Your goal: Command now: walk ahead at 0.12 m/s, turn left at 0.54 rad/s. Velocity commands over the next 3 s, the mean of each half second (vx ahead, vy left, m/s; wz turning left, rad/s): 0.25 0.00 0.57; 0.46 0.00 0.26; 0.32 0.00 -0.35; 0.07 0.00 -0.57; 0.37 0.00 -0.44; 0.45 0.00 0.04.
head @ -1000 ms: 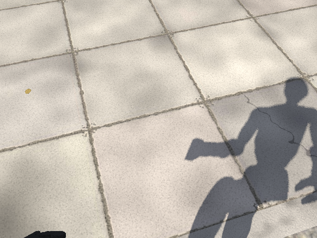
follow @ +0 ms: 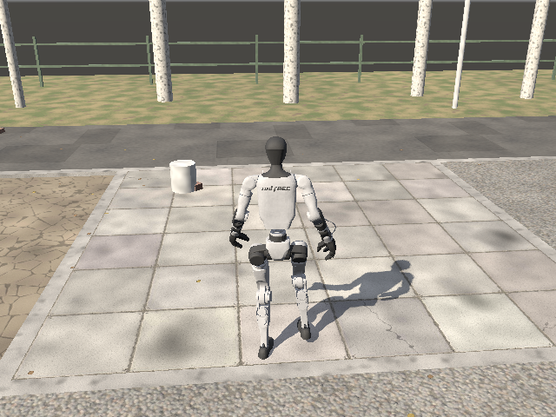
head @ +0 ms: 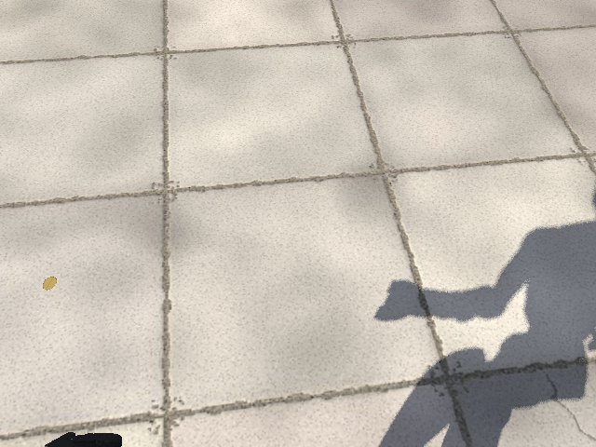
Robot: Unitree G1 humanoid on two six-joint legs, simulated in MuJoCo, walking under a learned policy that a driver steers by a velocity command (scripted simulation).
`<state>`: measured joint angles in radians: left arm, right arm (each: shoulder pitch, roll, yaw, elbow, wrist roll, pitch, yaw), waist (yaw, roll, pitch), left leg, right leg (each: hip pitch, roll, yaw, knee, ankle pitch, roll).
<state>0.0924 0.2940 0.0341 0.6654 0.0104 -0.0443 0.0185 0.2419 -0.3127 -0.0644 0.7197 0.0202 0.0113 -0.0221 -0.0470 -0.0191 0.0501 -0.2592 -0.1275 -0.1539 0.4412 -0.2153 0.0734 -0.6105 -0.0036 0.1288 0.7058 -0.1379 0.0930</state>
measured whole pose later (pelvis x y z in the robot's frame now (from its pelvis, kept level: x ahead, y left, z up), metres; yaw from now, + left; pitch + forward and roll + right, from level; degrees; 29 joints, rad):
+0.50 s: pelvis +0.13 +0.01 +0.00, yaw +18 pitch +2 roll -2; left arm 0.27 0.32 0.08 0.75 -0.02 -0.04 0.00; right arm 0.20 -0.30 -0.06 0.65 0.02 0.01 0.02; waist 0.05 0.01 -0.02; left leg -0.44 0.07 0.02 0.69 -0.29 0.01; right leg -0.18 -0.06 -0.11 0.37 -0.23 0.02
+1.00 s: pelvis +0.34 +0.13 -0.02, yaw +25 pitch +3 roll +0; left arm -0.02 0.25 0.03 0.69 -0.01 -0.09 -0.07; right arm 0.46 -0.29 -0.05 0.81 0.01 -0.04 -0.02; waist -0.09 -0.03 0.03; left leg 0.13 -0.04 -0.03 0.24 -0.42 0.05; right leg -0.59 0.00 -0.03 0.49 0.04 -0.05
